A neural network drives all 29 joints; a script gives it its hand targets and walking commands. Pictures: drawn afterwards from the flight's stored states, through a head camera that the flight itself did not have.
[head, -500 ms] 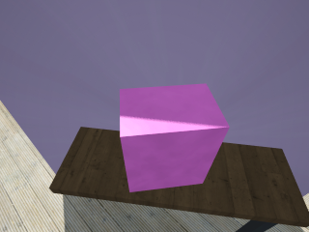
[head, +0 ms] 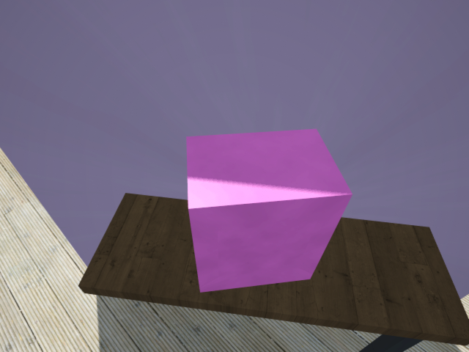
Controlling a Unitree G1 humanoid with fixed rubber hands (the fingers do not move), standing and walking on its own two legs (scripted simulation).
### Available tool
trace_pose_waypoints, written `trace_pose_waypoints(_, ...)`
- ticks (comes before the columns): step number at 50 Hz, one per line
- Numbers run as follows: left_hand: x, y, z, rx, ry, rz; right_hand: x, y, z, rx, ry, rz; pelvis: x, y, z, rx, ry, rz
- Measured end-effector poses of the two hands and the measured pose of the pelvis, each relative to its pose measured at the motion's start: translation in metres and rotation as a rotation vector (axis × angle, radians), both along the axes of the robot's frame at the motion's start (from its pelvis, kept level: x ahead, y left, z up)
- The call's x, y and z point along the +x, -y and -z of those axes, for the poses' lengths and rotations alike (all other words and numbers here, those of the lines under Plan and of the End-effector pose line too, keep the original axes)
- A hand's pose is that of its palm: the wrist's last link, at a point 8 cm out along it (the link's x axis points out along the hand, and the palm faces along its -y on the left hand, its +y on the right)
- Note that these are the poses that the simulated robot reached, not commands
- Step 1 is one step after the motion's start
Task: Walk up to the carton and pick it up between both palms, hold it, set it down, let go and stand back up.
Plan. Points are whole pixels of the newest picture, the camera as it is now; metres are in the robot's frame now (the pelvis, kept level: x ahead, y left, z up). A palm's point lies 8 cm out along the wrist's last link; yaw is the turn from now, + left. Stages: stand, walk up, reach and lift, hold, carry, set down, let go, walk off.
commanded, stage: stand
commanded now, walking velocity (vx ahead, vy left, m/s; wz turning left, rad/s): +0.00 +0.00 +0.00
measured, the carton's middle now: (254, 215) +0.39 -0.05 +0.00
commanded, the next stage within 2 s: none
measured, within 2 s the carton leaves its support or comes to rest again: neither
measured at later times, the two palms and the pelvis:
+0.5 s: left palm out of the picture +0.06 +0.29 -0.11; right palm out of the picture +0.07 -0.31 -0.11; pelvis +0.00 -0.01 +0.00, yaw +0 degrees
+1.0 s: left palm out of the picture +0.07 +0.29 -0.11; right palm out of the picture +0.07 -0.31 -0.12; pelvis +0.00 -0.01 +0.00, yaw +0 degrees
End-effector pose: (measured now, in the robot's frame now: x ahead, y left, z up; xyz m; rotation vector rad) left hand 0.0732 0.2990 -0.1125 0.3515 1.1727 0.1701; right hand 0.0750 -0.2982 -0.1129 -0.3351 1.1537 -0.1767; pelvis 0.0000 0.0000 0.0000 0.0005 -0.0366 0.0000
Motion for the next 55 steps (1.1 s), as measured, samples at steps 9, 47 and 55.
trace_pose_waypoints(9,-0.012,-0.004,-0.001,0.023,-0.029,-0.019,0.002,0.004,0.0,-0.004,-0.011,0.004,-0.001,0.002,-0.001,-0.001,0.008,-0.003)
trace_pose_waypoints(47,-0.006,0.005,-0.002,0.016,-0.031,-0.028,-0.005,0.009,0.004,0.006,-0.05,0.028,0.001,0.01,-0.002,-0.001,0.0,-0.005)
trace_pose_waypoints(55,-0.004,0.006,-0.001,0.012,-0.033,-0.035,-0.001,0.012,0.004,0.0,-0.055,0.025,0.003,0.01,-0.002,0.001,-0.005,-0.005)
